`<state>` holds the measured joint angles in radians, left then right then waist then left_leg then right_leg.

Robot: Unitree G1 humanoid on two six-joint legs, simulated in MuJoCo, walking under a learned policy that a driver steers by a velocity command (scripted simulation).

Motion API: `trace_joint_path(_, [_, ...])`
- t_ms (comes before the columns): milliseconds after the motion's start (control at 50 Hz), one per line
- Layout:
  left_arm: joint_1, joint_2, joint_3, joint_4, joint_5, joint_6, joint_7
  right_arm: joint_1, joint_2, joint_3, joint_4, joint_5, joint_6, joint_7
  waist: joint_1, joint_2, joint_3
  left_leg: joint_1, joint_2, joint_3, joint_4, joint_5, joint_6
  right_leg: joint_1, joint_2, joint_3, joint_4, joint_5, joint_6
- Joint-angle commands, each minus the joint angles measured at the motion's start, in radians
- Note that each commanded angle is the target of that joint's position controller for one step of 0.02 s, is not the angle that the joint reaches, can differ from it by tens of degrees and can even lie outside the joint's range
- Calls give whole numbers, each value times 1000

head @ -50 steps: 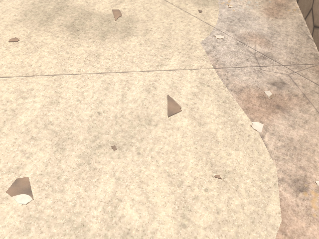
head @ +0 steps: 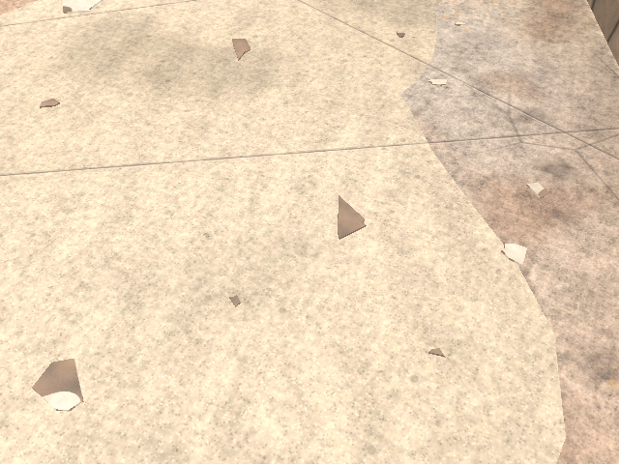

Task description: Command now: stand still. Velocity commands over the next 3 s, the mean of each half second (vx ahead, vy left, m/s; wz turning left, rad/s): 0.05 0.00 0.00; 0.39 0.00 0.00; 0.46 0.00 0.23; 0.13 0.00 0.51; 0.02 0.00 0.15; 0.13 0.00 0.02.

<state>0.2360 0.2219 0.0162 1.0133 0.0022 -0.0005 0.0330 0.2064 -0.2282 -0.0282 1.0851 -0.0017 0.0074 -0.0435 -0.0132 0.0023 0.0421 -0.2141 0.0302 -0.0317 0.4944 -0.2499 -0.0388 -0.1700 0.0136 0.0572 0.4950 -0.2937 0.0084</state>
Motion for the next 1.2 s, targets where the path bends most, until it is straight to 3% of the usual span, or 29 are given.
trace_joint_path(20, [33,103,16,-14,-1,-7,4,31,-105,-15,-18,0,-6,-4,1,-2,1,28,-5,13,-68,119,16,-64,-17,5,-100,141,-16])
trace_joint_path(340, [81,78,3,45,-3,-5,7,79,-78,-2,0,2,-6,-4,7,1,13,14,-11,17,-67,112,24,-74,-11,-9,-96,130,-9])
trace_joint_path(360, [101,67,0,57,-3,-4,8,99,-65,1,11,2,-5,-5,7,-1,-10,23,-23,29,-68,15,26,-66,-1,-19,-101,32,-11])
trace_joint_path(400, [102,93,10,54,-14,0,14,104,-80,-6,9,12,-3,-9,9,-11,36,-37,-52,48,-37,-309,51,-124,14,-19,-90,-301,-43])
trace_joint_path(460, [116,98,14,38,-23,-23,11,97,-67,-5,-14,17,-32,-4,17,-28,127,-138,-27,5,-15,-428,91,-194,-43,64,-113,-464,-97])
trace_joint_path(540, [193,139,32,45,-35,-57,-6,77,-22,2,-46,25,-88,26,39,-137,110,-215,-57,54,139,-252,92,-89,-172,277,-206,-495,-182])
trace_joint_path(580, [164,153,37,26,-38,-63,-11,101,-15,2,-51,32,-111,36,10,-168,122,-167,-55,62,150,-187,115,-118,-223,357,-242,-462,-208])
trace_joint_path(600, [113,152,35,6,-40,-66,-13,157,-16,1,-36,35,-119,40,-28,-161,132,-93,-50,49,87,-173,130,-164,-205,322,-202,-390,-193])
trace_joint_path(620, [42,131,30,-24,-42,-72,-14,245,-34,-6,-6,34,-126,44,-71,-107,131,23,-38,0,12,-155,144,-239,-140,215,-104,-255,-153])
trace_joint_path(640, [-20,80,17,-59,-38,-89,-16,379,-112,-31,37,40,-131,46,-115,76,107,205,49,-187,-88,-91,188,-388,-14,22,164,-62,-82])
trace_joint_path(660, [-32,54,11,-90,-26,-115,-17,538,-233,-66,68,37,-132,55,-163,330,29,439,252,-546,-213,61,294,-598,65,-81,511,-83,-25])
trace_joint_path(680, [-45,77,15,-99,-34,-133,-23,515,-168,-43,57,14,-136,58,-127,248,21,467,338,-666,-233,144,323,-721,32,9,698,-252,-39])
trace_joint_path(700, [-63,74,15,-109,-49,-142,-34,454,-124,-30,37,3,-138,58,-94,155,62,457,336,-599,-215,198,315,-789,-17,34,811,-228,-64])
trace_joint_path(740, [-121,80,21,-135,-51,-149,-45,395,-86,-11,16,7,-126,58,-69,64,85,455,297,-415,-246,290,282,-878,-85,-2,815,-120,-86])
trace_joint_path(780, [-139,63,25,-152,-38,-139,-57,382,-39,7,9,6,-104,46,-48,82,82,382,231,-275,-305,316,231,-801,-117,-42,701,-43,-74])
trace_joint_path(820, [-178,25,10,-178,-31,-127,-70,315,-55,11,-28,2,-91,26,-26,81,98,221,174,-161,-365,283,209,-656,-105,-82,485,84,-44])
trace_joint_path(860, [-250,10,0,-213,-23,-117,-73,281,-117,-1,-56,5,-94,11,-22,99,92,40,125,-72,-418,235,193,-407,-61,-114,247,240,-22])
trace_joint_path(900, [-289,52,8,-238,-29,-105,-70,315,-165,-19,-47,21,-103,7,-15,125,100,40,169,-82,-459,212,203,-315,-41,-110,164,291,-25])
trace_joint_path(940, [-293,99,22,-249,-34,-102,-68,320,-158,-26,-44,29,-101,8,7,117,104,141,200,-74,-413,325,186,-304,-33,-95,83,296,-51])
trace_joint_path(980, [-173,149,52,-221,-33,-103,-65,312,-167,-33,-48,13,-85,12,79,128,0,233,201,-33,-205,699,152,-163,7,-115,89,241,-91])
trace_joint_path(1000, [-19,181,74,-173,-39,-99,-62,311,-154,-30,-55,2,-73,14,149,124,-95,206,166,-2,-8,810,130,17,33,-132,90,216,-118])
trace_joint_path(1020, [143,231,92,-135,-37,-94,-56,310,-129,-17,-80,-11,-68,18,210,64,-204,16,124,16,278,623,102,286,-90,12,100,154,-168])
trace_joint_path(1040, [247,337,111,-105,-11,-92,-61,452,49,28,-99,-8,-88,30,130,-266,-394,-315,-77,18,707,-38,41,587,-375,546,-58,-113,-349])
trace_joint_path(1060, [216,251,85,-102,-15,-95,-68,414,-13,16,-88,20,-120,39,139,-261,-399,-427,-81,-114,876,-278,62,544,-398,805,-266,-242,-354])
trace_joint_path(1080, [102,194,68,-114,-20,-103,-69,288,-95,-7,-135,52,-139,44,109,-198,-193,-531,-20,-94,925,-221,88,383,-375,654,-271,-230,-295])
trace_joint_path(1100, [4,160,57,-137,-17,-109,-70,200,-119,-10,-159,53,-145,38,83,-83,-118,-496,41,-74,886,-122,103,216,-338,493,-277,-114,-264])
trace_joint_path(1120, [-58,135,49,-145,-5,-114,-74,170,-118,-19,-162,40,-140,30,46,-35,-70,-438,81,-58,820,-55,103,71,-295,364,-296,14,-243])
trace_joint_path(1140, [-92,111,42,-141,6,-120,-75,200,-103,-25,-154,32,-122,26,2,-63,-65,-362,116,-69,766,-19,104,-12,-257,259,-320,70,-223])
trace_joint_path(1200, [-58,105,42,-99,7,-129,-70,215,-63,-28,-152,31,-79,21,-27,-83,-18,-328,127,-56,687,7,91,-116,-230,113,-393,131,-231])
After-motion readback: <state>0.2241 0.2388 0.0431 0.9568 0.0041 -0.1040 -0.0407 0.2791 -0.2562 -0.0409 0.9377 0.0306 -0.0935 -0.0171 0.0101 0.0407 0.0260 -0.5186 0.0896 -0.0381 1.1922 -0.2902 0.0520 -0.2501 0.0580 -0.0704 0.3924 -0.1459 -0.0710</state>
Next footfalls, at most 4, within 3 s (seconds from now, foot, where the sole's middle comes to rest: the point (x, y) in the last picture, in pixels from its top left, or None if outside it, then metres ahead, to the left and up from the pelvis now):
1.02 right None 0.41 -0.11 -0.77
1.56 left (260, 387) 0.69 0.14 -0.77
2.06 right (345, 354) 0.78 -0.06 -0.77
2.36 left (251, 413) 0.63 0.16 -0.77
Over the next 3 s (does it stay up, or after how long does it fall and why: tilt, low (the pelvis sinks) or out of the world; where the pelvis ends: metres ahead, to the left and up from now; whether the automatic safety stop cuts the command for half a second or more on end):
stays up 0.72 0.03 0.00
